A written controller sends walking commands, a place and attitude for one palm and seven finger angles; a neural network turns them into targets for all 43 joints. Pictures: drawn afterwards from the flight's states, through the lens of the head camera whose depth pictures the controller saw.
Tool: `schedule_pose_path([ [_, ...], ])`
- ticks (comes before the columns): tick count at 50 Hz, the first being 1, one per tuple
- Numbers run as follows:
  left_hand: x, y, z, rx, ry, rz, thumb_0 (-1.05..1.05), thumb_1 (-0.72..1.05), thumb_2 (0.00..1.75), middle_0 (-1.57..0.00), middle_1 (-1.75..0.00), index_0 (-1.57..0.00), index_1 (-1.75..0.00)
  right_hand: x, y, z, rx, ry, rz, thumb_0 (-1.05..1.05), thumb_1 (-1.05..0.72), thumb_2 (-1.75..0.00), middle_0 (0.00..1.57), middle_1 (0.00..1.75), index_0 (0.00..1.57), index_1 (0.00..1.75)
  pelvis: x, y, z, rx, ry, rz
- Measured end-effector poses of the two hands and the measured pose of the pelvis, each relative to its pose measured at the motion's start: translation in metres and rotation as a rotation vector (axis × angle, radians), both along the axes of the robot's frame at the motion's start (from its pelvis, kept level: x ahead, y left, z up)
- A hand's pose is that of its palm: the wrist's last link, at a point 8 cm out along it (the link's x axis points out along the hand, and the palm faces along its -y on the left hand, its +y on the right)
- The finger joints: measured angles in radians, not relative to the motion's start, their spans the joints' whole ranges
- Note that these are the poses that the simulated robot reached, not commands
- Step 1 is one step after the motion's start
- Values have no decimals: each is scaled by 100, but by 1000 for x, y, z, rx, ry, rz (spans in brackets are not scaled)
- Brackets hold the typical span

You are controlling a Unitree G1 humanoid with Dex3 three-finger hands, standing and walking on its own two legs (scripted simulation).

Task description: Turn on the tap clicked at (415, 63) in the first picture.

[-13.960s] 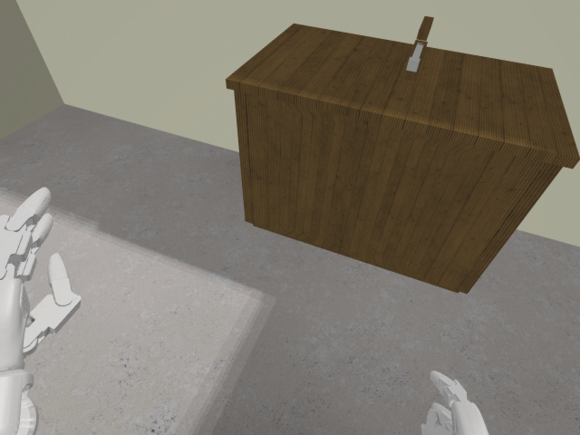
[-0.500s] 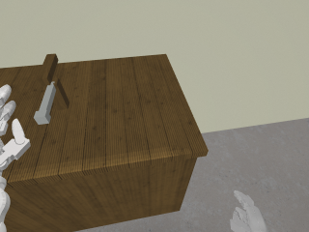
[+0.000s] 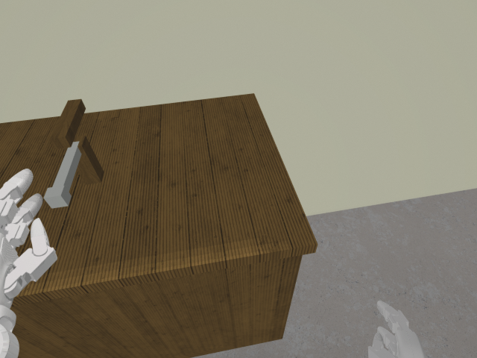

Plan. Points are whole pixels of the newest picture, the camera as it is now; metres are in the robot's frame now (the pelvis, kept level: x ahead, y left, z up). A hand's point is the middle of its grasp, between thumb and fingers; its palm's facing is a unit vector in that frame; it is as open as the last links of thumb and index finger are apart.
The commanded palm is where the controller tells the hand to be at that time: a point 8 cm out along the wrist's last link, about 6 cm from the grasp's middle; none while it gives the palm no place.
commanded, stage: turn the palm inward beside the body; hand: left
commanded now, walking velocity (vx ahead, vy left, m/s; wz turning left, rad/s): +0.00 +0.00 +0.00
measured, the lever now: (58, 197) +0.32 +0.37 +0.11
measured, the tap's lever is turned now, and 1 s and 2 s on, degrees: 0 0 0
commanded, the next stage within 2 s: reach beside the lever's end, fingers flat in 1.24 s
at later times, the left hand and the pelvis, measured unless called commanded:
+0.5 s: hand (46, 268) +0.17 +0.26 +0.16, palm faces +0.45 -0.87 -0.19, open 7.4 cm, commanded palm +0.12 +0.30 +0.17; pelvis -0.01 +0.02 +0.00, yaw +0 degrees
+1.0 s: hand (58, 275) +0.17 +0.24 +0.16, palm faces +0.47 -0.87 -0.14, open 7.4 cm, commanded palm +0.11 +0.28 +0.17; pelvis -0.01 +0.01 +0.00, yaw +1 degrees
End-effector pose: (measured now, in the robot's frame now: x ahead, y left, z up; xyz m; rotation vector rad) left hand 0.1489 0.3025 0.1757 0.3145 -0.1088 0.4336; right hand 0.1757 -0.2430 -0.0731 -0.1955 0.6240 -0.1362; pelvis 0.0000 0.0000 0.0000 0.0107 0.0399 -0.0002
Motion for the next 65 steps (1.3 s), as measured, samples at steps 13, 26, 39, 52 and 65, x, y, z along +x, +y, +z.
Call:
schedule_pose_path([
  [13, -8, 0, -3, -57, -9, 0, 2, 89, 90, -21, -30, -20, -30, 2, 41, 10, 37, -80, 51, 1, -90, -90, 20, 30, 20, 30, -9, 16, 1, -8, -21, 2],
  [26, -19, -2, -11, -120, 24, 28, 2, 90, 90, -21, -30, -20, -30, 10, 58, 17, 33, -103, 90, 1, -90, -90, 20, 30, 20, 30, -11, 25, 2, -13, -33, 6],
  [39, -25, -11, -13, -163, 43, 45, 2, 90, 90, -21, -30, -20, -30, 10, 53, 17, 32, -100, 83, 1, -90, -90, 20, 30, 20, 30, -11, 21, 3, -11, -44, 10],
  [52, -27, -26, -10, -182, 53, 55, 2, 90, 90, -21, -30, -20, -30, 8, 40, 16, 46, -100, 76, 1, -90, -90, 20, 30, 20, 30, -12, 8, 5, -5, -55, 13],
  [65, -26, -39, -12, -178, 65, 69, 2, 90, 90, -21, -30, -20, -30, 10, 23, 12, 44, -92, 65, 1, -90, -90, 20, 30, 20, 30, -11, -4, 4, -6, -49, 18],
])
